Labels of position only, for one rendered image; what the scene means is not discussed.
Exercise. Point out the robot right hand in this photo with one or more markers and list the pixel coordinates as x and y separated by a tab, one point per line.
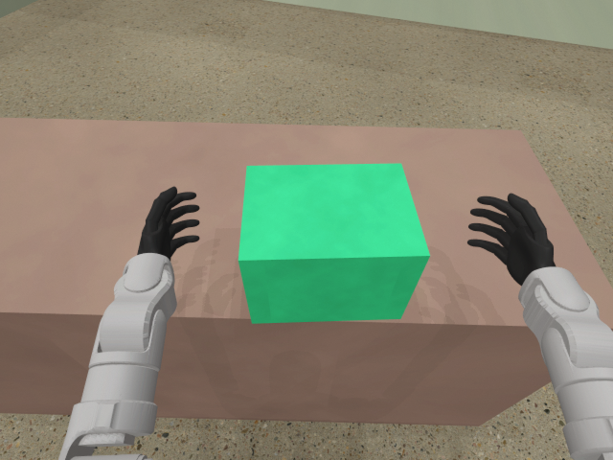
525	243

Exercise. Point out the left robot forearm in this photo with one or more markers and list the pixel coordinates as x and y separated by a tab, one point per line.
117	400

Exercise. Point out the carton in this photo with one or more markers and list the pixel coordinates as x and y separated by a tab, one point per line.
329	243

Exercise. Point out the robot left hand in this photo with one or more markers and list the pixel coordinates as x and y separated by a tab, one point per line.
158	233

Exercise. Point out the right robot forearm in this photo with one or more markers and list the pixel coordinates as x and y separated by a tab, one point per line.
577	348

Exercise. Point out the pedestal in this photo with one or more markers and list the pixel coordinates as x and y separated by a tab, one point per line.
74	199

